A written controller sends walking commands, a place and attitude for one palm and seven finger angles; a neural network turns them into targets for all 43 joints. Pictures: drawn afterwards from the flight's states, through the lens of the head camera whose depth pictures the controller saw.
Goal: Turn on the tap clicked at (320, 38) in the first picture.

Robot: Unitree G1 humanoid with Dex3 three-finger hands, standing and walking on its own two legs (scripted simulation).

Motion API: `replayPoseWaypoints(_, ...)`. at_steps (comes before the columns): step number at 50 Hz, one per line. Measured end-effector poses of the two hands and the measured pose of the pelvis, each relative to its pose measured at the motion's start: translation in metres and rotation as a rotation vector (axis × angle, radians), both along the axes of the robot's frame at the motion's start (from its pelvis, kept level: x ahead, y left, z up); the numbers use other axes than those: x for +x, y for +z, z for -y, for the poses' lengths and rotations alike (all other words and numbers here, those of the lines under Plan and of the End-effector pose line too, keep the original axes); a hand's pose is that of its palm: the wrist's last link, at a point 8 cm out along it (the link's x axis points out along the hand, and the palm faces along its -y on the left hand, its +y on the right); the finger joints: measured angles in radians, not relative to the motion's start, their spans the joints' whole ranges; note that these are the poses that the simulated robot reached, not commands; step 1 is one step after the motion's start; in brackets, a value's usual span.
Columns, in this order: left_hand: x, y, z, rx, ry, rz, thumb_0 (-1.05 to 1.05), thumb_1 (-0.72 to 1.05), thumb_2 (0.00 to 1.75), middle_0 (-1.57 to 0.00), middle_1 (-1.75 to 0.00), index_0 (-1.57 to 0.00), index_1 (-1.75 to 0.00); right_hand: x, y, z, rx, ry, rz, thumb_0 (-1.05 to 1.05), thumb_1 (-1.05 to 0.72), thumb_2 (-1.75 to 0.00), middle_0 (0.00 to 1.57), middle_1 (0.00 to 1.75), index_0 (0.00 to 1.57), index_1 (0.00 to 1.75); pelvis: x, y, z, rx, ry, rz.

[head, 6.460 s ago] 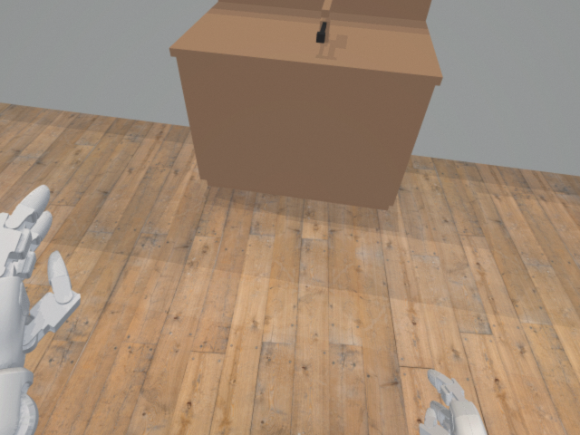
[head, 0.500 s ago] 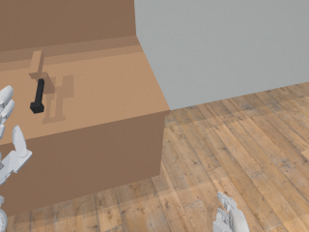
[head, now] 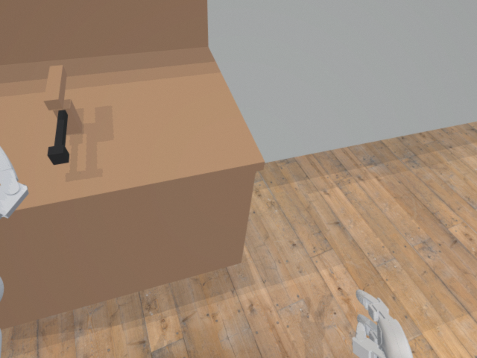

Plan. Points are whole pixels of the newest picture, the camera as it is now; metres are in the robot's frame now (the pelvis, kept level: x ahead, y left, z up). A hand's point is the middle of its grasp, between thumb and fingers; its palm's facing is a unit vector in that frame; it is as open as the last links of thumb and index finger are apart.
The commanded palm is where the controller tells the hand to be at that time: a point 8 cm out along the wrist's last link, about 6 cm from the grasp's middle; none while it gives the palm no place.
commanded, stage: come to a stop and stand still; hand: left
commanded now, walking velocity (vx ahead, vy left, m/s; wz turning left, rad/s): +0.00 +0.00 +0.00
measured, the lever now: (58, 154) +0.44 +0.41 +0.03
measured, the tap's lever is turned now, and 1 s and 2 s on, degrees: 0 0 0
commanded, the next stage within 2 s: look again from close up in 0.76 s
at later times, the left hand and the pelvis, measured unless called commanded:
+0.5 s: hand (51, 214) +0.24 +0.26 +0.16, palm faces +0.42 -0.85 -0.33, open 7.5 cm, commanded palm +0.17 +0.29 +0.18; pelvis +0.02 +0.01 +0.01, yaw +1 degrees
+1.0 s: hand (59, 211) +0.24 +0.25 +0.17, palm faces +0.43 -0.84 -0.35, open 7.5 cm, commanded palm +0.18 +0.28 +0.18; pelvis +0.03 +0.00 +0.01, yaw +2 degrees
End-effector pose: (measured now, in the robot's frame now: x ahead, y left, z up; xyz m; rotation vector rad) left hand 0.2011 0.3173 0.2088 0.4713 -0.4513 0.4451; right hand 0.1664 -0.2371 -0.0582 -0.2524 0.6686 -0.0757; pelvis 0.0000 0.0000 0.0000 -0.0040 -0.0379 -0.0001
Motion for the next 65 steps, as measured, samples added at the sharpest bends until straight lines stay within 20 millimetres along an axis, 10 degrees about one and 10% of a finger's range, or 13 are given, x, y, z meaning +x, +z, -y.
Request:
replayPoseWaypoints(7, -0.023, -0.048, 0.026, -0.020, -0.139, -0.226, 0.02, 0.89, 0.90, -0.21, -0.30, -0.21, -0.30, -0.026, -0.006, -0.030, 0.040, -0.023, -0.012, 0.02, -0.90, -0.90, 0.20, 0.30, 0.20, 0.30, -0.005, 0.000, -0.013, 0.006, -0.007, 0.016)
replayPoseWaypoints(16, -0.034, -0.017, 0.000, -0.039, 0.020, -0.040, 0.02, 0.89, 0.90, -0.21, -0.30, -0.21, -0.30, -0.017, -0.014, -0.054, 0.064, 0.086, -0.051, 0.02, -0.90, -0.90, 0.20, 0.30, 0.20, 0.30, 0.000, 0.002, -0.011, -0.008, 0.020, 0.021)
replayPoseWaypoints(34, 0.003, -0.023, 0.024, -0.046, -0.054, -0.167, 0.02, 0.89, 0.90, -0.21, -0.30, -0.21, -0.30, 0.048, 0.013, -0.019, -0.007, 0.029, 0.038, 0.02, -0.90, -0.90, 0.20, 0.30, 0.20, 0.30, 0.031, 0.009, -0.001, -0.012, 0.023, -0.023)
replayPoseWaypoints(65, -0.005, -0.031, 0.023, -0.094, 0.005, -0.229, 0.02, 0.89, 0.90, -0.20, -0.30, -0.21, -0.30, 0.033, -0.002, -0.019, 0.010, 0.007, -0.053, 0.02, -0.90, -0.90, 0.20, 0.30, 0.20, 0.30, 0.032, 0.012, 0.001, -0.012, 0.042, -0.025)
